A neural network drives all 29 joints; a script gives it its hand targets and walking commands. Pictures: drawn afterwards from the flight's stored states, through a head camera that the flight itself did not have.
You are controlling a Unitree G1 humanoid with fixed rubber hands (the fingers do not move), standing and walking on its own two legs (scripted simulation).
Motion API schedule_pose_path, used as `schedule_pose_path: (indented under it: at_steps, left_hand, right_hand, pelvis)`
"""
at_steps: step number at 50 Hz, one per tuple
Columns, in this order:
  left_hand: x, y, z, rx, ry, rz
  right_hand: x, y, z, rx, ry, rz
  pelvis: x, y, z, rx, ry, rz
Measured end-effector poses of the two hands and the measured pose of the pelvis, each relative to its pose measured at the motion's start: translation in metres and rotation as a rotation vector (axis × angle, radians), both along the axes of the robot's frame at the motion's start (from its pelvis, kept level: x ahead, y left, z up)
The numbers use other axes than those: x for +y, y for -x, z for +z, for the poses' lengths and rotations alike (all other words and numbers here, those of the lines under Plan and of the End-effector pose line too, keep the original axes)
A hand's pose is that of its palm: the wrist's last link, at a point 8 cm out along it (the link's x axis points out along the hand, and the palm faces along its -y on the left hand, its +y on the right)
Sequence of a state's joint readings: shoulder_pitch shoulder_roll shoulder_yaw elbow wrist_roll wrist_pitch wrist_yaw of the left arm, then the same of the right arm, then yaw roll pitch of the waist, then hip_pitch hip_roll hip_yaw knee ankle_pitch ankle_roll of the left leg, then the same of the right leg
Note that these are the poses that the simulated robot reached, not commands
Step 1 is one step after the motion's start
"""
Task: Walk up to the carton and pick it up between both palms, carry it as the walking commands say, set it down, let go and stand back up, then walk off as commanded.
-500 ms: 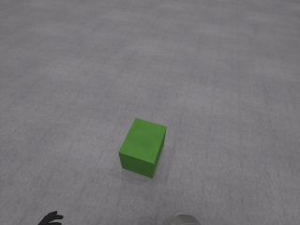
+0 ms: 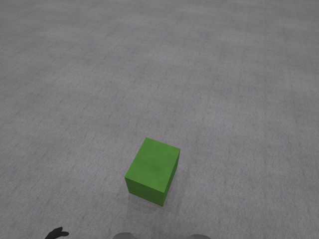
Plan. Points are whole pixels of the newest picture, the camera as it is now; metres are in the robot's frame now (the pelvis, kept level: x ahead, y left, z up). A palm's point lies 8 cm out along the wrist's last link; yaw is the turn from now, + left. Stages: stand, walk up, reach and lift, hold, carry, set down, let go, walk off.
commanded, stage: walk up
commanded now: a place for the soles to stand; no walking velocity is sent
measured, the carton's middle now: (154, 171) +0.58 +0.04 -0.62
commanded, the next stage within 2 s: none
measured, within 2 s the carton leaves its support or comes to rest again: neither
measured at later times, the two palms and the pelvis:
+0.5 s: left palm out of the picture +0.12 +0.28 -0.08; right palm out of the picture +0.10 -0.31 -0.08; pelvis +0.02 -0.02 +0.00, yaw +1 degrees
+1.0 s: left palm out of the picture +0.03 +0.38 -0.06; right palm out of the picture +0.13 -0.23 -0.12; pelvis +0.02 +0.05 +0.00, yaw -3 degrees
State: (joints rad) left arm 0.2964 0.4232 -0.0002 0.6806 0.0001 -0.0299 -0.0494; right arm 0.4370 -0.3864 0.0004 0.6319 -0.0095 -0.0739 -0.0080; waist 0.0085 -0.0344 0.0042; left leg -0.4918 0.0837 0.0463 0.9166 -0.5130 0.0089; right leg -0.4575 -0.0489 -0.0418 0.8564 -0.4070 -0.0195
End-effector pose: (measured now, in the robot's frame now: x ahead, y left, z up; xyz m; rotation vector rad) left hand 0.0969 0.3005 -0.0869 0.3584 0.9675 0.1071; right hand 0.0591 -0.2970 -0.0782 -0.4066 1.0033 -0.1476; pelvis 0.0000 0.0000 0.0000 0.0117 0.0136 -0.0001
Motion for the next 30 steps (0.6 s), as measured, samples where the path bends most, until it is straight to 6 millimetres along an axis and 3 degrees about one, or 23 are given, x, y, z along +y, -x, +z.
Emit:
schedule_pose_path:
  at_steps: [4, 10, 17, 30]
  left_hand:
    - [0.001, -0.007, -0.001, 0.006, -0.008, 0.011]
    - [-0.009, -0.019, -0.001, -0.008, -0.018, 0.012]
    - [-0.015, -0.018, 0.003, -0.016, -0.023, 0.03]
    - [-0.016, -0.017, 0.005, -0.019, -0.027, 0.035]
  right_hand:
    - [0.0, -0.016, 0.0, -0.019, 0.0, 0.015]
    - [-0.01, -0.026, -0.002, -0.039, -0.002, 0.014]
    - [-0.014, -0.038, -0.005, -0.03, -0.012, 0.025]
    - [-0.017, -0.038, -0.004, -0.039, -0.015, 0.025]
  pelvis:
    - [-0.001, -0.009, -0.001, 0.011, 0.004, 0.004]
    - [-0.011, -0.018, -0.004, -0.005, -0.012, 0.005]
    - [-0.018, -0.021, -0.002, 0.005, -0.011, 0.02]
    - [-0.02, -0.02, -0.001, 0.005, -0.015, 0.023]
